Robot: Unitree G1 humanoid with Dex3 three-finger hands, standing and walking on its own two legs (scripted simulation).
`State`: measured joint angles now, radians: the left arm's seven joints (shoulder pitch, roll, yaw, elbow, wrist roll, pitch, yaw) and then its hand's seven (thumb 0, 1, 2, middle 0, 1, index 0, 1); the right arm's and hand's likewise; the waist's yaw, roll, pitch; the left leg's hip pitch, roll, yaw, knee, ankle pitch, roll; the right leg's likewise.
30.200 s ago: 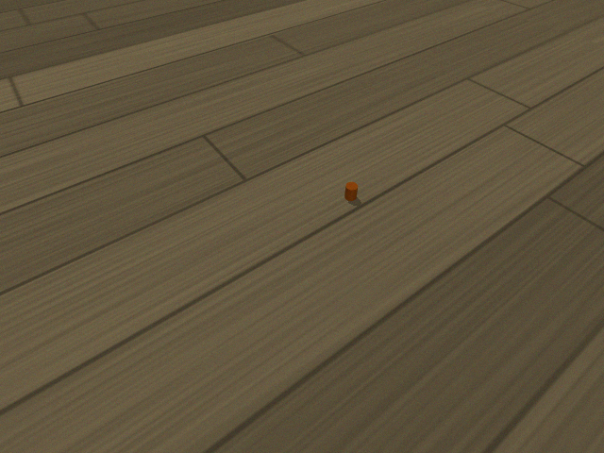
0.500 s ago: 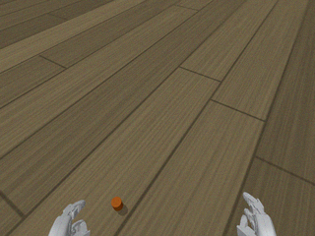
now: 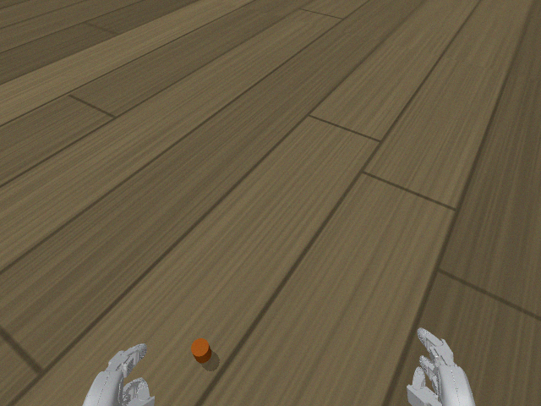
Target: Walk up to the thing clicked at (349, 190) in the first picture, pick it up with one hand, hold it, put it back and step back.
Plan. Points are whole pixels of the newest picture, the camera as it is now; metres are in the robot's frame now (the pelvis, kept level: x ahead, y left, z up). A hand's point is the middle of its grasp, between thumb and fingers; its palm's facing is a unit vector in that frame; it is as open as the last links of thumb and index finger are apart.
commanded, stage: home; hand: left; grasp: from above
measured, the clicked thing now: (201, 350) +0.43 +0.24 -0.68
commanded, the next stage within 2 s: stand in 0.60 s
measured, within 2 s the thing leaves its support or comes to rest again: neither
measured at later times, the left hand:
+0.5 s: hand (150, 404) +0.16 +0.18 -0.05, palm faces +0.05 -0.98 -0.20, open 7.4 cm
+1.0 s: hand out of the picture +0.10 +0.24 -0.11, palm faces +0.03 -0.94 -0.34, open 7.4 cm
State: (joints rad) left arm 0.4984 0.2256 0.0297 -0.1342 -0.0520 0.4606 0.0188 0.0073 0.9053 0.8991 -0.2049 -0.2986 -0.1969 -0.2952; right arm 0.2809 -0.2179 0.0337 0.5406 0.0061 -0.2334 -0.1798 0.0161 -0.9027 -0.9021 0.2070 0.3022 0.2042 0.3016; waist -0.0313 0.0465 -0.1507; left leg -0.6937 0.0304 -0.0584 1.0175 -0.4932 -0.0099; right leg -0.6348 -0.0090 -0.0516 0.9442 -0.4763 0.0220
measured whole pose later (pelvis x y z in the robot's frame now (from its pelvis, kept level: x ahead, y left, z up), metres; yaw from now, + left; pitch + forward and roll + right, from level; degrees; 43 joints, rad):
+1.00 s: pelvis -0.01 +0.00 +0.03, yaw +0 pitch +0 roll +0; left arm 0.22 0.29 0.05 0.75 0.05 0.06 0.03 0.01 0.90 0.90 -0.21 -0.30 -0.20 -0.30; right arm 0.19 -0.29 -0.05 0.88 -0.06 -0.03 -0.01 0.01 -0.91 -0.90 0.21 0.30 0.20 0.30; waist 0.02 -0.01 0.03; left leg -0.38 -0.01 -0.01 0.74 -0.37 0.01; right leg -0.35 -0.05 -0.01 0.74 -0.38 0.03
